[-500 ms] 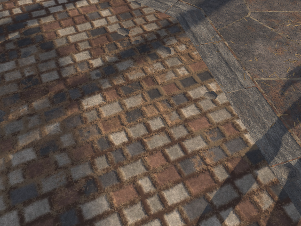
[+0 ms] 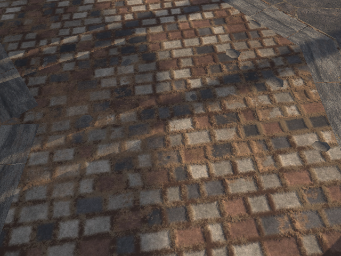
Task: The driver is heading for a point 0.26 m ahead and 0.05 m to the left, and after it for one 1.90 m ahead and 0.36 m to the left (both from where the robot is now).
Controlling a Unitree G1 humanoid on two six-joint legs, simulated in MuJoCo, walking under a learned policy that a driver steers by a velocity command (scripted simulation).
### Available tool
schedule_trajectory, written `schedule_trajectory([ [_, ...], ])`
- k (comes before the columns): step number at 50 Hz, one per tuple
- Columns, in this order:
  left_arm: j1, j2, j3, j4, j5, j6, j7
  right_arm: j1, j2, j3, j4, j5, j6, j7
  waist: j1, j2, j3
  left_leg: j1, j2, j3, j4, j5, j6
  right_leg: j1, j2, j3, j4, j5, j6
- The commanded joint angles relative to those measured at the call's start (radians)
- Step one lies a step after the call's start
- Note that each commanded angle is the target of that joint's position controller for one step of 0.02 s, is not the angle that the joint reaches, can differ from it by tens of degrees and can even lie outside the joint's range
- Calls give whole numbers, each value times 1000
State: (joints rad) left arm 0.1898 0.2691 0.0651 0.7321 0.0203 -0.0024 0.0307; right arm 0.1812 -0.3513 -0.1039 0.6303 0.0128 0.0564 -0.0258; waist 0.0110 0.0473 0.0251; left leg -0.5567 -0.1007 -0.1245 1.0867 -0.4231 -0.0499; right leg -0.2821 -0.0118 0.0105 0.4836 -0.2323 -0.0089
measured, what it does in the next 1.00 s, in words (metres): walks ahead, turning left: left foot, then right foot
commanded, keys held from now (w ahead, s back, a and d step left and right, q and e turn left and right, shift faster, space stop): q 0.44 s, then w+q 0.02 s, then w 0.54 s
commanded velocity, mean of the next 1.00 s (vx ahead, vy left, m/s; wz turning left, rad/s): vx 0.18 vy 0.00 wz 0.40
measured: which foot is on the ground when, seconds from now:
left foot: up 0.00-0.28, down 0.30-0.74, up 0.76-1.00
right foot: down 0.00-0.30, up 0.32-0.72, down 0.74-1.00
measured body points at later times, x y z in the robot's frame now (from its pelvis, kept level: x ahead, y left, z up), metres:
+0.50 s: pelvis -0.01 +0.04 +0.00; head +0.02 +0.08 +0.45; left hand +0.05 +0.37 -0.11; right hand +0.22 -0.19 -0.07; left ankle -0.03 +0.13 -0.74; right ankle +0.03 -0.11 -0.66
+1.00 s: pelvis +0.13 +0.06 +0.01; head +0.15 +0.05 +0.46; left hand +0.02 +0.31 -0.11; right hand +0.39 -0.11 -0.09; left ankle +0.17 +0.25 -0.68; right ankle +0.09 -0.07 -0.74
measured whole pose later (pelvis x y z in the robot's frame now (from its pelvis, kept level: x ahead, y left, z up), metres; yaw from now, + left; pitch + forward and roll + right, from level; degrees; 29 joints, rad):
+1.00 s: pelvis +0.13 +0.06 +0.01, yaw +22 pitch +2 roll +0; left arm 0.43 0.25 0.04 0.81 -0.01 -0.07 0.00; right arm 0.18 -0.30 -0.06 0.66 0.01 -0.06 0.02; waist 0.07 0.04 0.00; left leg -0.63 0.07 -0.03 0.84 -0.12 -0.02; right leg -0.03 0.01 0.00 0.27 -0.27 -0.03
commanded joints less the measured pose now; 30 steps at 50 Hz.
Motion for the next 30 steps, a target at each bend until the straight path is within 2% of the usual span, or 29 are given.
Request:
schedule_trajectory([
  [1,-77,126,24,-89,-7,-7,17,18,-58,-20,-59,10,2,1,-16,-187,-40,-100,56,46,103,46,-44,134,-214,151,-169,275,-177],
  [3,-22,145,32,-77,-2,2,23,-45,-41,-10,-90,15,-1,4,27,-211,-55,-119,83,66,0,49,-61,224,-236,136,-161,320,-197],
  [6,-12,186,49,-73,-7,10,19,-70,-22,4,-112,8,-2,17,44,-228,-87,-26,122,101,-151,13,-58,249,-273,101,-148,367,-210],
  [8,-30,208,58,-75,-13,12,9,-64,-25,5,-117,7,0,25,40,-240,-94,69,125,140,-243,7,-43,209,-284,67,-144,398,-211],
  [11,-35,219,65,-68,-30,10,-4,-44,-41,-3,-117,10,10,36,29,-245,-96,152,114,175,-387,42,-7,203,-304,46,-111,412,-198],
  [13,-58,215,65,-61,-50,9,-6,16,-36,-10,-97,10,13,44,-16,-225,-100,273,92,205,-592,185,44,167,-291,1,-36,381,-148],
  [14,-15,185,58,-41,-52,5,-8,54,-58,-21,-83,7,12,37,-26,-173,-111,391,79,180,-691,293,79,98,-258,-47,43,293,-87],
  [15,13,135,45,-41,-20,2,-13,94,-145,-46,-85,9,8,24,-18,36,-129,575,228,-44,-725,587,143,-107,-173,-144,268,30,9],
  [16,-46,93,24,-106,21,-2,-10,83,-244,-58,-115,-14,-4,18,-18,287,-117,621,476,-386,-703,860,349,-396,-22,-136,505,-436,91],
  [17,-124,144,40,-118,4,-4,-2,112,-190,-46,-109,-41,-29,27,-95,174,-180,567,492,-391,-731,785,432,-401,-14,19,672,-463,93],
  [18,-129,163,47,-116,-18,-1,0,67,-162,-32,-97,-38,-45,26,-61,131,-135,528,430,-295,-738,704,381,-408,-32,48,713,-382,81],
  [19,-108,163,52,-97,-18,3,5,8,-139,-28,-96,-20,-50,19,-31,90,-106,498,365,-229,-735,624,319,-408,-42,57,689,-293,76],
  [20,-99,171,56,-88,-10,6,12,-34,-114,-17,-101,-2,-48,13,-17,82,-93,476,336,-203,-732,612,286,-404,-44,62,660,-234,80],
  [21,-85,168,57,-83,-4,6,11,-52,-107,-11,-104,0,-43,6,-3,86,-98,436,313,-181,-730,653,280,-358,-28,54,666,-187,89],
  [22,-70,157,55,-79,-6,4,8,-53,-107,-8,-105,-5,-39,2,5,84,-113,421,299,-171,-730,662,280,-326,-12,47,660,-154,95],
  [24,-50,135,46,-70,-18,-1,-5,-18,-96,-6,-92,-2,-39,-4,-5,83,-142,445,271,-177,-770,336,277,-315,-8,32,534,-87,93],
  [25,-69,126,40,-73,-24,-6,-11,1,-92,-4,-86,1,-43,-4,-25,96,-128,443,266,-200,-801,134,275,-311,-9,28,457,-64,88],
  [26,-93,122,35,-81,-27,-11,-18,12,-96,-3,-79,1,-47,-4,-39,120,-105,431,271,-227,-825,18,276,-300,-7,26,392,-58,83],
  [28,-123,120,30,-93,-30,-28,-31,30,-108,-2,-63,-5,-55,-1,-56,138,-68,407,285,-257,-844,-41,278,-261,-8,25,283,-69,68],
  [30,-128,120,27,-95,-32,-48,-43,51,-115,-1,-45,-6,-64,7,-68,126,-47,381,291,-269,-842,-58,279,-203,-5,12,200,-90,50],
])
